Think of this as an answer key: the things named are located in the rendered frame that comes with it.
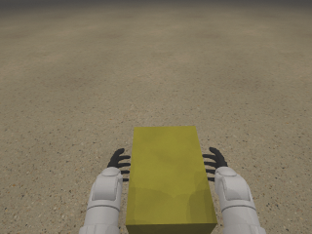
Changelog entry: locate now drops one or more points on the robot right forearm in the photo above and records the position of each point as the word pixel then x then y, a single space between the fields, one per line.
pixel 236 203

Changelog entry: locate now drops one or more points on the robot left forearm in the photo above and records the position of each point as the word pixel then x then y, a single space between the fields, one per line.
pixel 102 213

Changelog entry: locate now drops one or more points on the carton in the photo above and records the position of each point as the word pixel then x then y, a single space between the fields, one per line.
pixel 169 191

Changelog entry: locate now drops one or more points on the left robot hand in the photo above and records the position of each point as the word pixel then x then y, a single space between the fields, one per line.
pixel 116 158

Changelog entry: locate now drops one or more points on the right robot hand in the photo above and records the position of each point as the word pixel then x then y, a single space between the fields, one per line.
pixel 219 162

